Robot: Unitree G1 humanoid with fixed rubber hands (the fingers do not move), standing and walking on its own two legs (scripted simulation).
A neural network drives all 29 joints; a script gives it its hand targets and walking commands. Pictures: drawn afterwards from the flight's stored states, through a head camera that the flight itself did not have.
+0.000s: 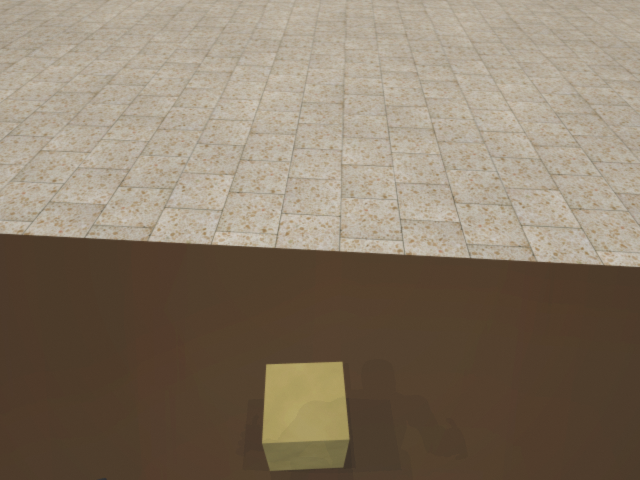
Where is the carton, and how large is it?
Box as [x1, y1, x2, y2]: [262, 362, 349, 470]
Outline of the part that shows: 342,362 266,364 262,444 270,470 343,466 349,439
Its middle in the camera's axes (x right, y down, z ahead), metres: -0.04 +0.50 +1.09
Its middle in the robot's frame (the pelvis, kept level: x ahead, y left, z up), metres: +0.45 +0.04 -0.66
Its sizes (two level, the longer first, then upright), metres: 0.210 0.200 0.250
